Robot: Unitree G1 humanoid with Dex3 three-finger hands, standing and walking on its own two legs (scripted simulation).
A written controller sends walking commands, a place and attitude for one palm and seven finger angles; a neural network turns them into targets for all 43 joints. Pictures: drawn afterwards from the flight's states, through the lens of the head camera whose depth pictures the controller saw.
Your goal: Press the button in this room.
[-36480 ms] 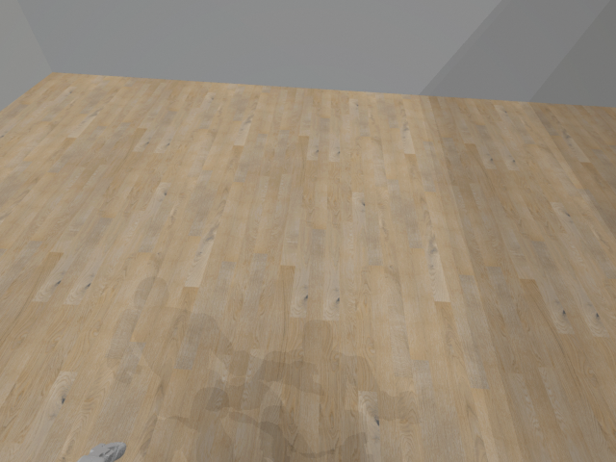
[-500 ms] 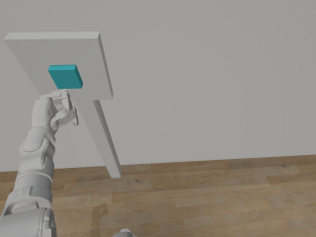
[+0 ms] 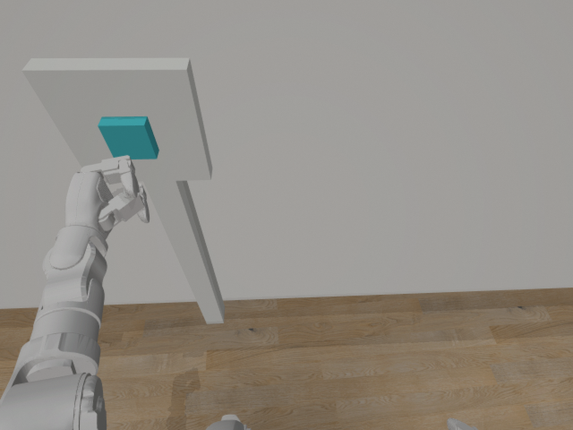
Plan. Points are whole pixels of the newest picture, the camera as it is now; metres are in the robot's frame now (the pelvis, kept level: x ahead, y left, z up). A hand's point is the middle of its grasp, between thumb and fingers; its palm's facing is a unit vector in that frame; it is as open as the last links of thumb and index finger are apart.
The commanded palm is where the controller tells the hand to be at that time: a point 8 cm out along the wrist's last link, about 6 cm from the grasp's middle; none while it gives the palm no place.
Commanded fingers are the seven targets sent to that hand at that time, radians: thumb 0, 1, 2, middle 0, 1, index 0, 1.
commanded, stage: aim a knuckle at the button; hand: left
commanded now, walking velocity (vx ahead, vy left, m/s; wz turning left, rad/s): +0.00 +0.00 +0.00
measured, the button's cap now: (131, 137) +0.50 +0.24 +0.13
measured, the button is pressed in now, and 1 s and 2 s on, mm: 0 0 13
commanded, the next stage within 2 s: press the button with the knuckle in 0.56 s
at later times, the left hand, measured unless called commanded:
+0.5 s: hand (135, 205) +0.40 +0.22 +0.10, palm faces +0.08 -1.00 -0.02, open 3.1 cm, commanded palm +0.37 +0.26 +0.10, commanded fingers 0.00 0.90 0.90 -1.30 -1.50 -1.30 -1.50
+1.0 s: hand (145, 183) +0.44 +0.21 +0.10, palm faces +0.05 -1.00 +0.00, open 3.1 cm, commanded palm +0.41 +0.26 +0.10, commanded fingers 0.00 0.90 0.90 -1.30 -1.50 -1.30 -1.50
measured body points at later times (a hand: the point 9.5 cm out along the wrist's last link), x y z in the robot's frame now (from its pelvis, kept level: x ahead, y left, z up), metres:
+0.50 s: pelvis -0.01 -0.01 +0.00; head +0.03 +0.00 +0.45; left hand +0.39 +0.27 +0.10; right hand +0.09 -0.27 -0.11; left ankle +0.06 +0.11 -0.70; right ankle -0.05 -0.11 -0.70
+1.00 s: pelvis +0.00 +0.00 +0.00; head +0.06 +0.01 +0.44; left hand +0.43 +0.27 +0.10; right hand +0.07 -0.27 -0.12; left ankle +0.06 +0.11 -0.70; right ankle -0.05 -0.11 -0.70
